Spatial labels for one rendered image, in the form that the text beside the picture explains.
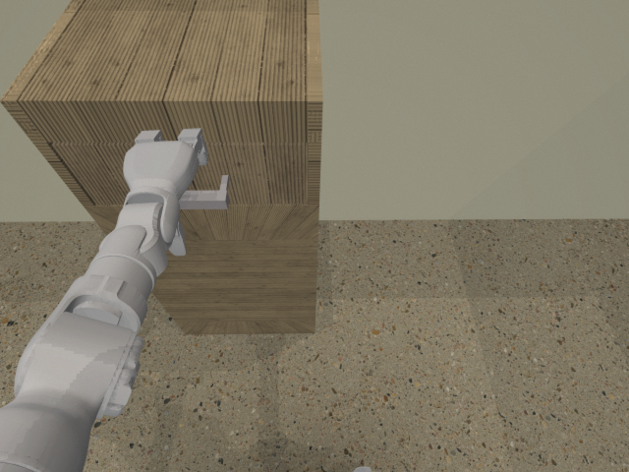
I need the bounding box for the drawer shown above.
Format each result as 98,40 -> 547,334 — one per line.
52,143 -> 306,205

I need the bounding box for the handle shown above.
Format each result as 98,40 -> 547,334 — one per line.
179,175 -> 229,209

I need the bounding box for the left robot upper arm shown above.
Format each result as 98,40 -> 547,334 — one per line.
0,312 -> 144,472

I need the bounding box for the robot left forearm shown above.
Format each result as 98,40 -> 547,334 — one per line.
14,187 -> 180,398

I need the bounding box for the left robot hand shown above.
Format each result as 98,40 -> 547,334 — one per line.
123,128 -> 208,256

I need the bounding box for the cabinet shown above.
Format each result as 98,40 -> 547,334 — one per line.
0,0 -> 323,335

